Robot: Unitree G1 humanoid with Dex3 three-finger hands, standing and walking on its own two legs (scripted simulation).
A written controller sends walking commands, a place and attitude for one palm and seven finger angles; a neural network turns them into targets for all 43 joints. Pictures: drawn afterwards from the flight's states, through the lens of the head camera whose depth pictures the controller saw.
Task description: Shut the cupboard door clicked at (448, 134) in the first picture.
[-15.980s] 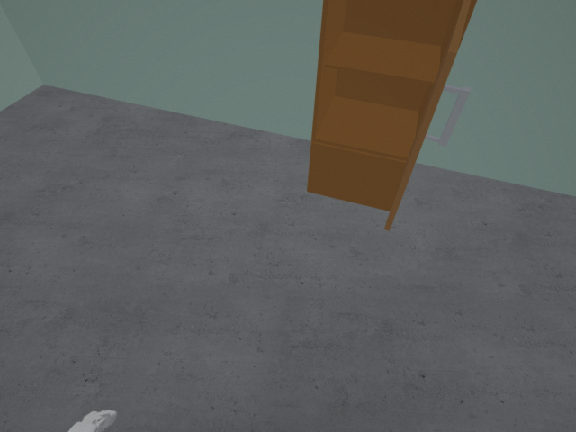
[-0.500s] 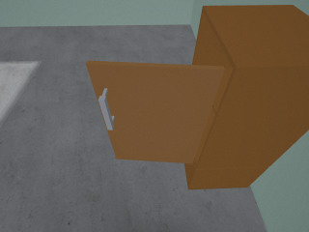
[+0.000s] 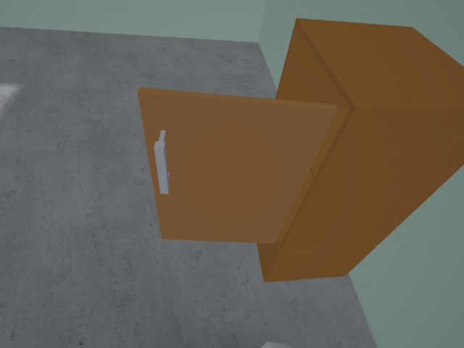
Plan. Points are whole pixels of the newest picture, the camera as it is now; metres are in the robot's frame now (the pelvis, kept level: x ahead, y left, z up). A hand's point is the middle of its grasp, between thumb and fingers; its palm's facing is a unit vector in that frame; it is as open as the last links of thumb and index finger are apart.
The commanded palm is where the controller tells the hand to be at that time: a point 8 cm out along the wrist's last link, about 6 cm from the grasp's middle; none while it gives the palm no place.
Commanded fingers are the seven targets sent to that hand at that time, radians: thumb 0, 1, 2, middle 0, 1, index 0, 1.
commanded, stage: come to a stop and stand still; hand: left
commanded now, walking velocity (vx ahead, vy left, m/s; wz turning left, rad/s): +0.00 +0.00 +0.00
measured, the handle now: (163, 163) +0.50 +0.18 -0.02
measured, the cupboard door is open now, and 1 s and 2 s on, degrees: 84 84 84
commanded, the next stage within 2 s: look again from close up in 0.86 s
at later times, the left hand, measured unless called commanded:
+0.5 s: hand out of the picture +0.08 +0.10 -0.16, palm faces -0.05 -0.96 -0.29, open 7.2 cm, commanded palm none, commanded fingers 0.00 0.90 0.90 -0.20 -0.30 -0.20 -0.30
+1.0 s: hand out of the picture -0.03 +0.07 -0.17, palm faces +0.00 -0.98 -0.21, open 7.4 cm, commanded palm none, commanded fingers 0.00 0.90 0.90 -0.20 -0.30 -0.20 -0.30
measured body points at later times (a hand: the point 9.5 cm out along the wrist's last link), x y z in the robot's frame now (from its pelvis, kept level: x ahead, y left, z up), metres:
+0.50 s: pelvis +0.00 -0.08 -0.02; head -0.01 -0.14 +0.43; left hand +0.08 +0.15 -0.14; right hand -0.01 -0.29 -0.21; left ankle -0.03 +0.09 -0.75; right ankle -0.02 -0.16 -0.75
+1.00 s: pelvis -0.01 -0.09 -0.01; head +0.00 -0.13 +0.44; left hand -0.03 +0.12 -0.16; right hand -0.07 -0.29 -0.19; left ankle -0.03 +0.09 -0.75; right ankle -0.02 -0.16 -0.75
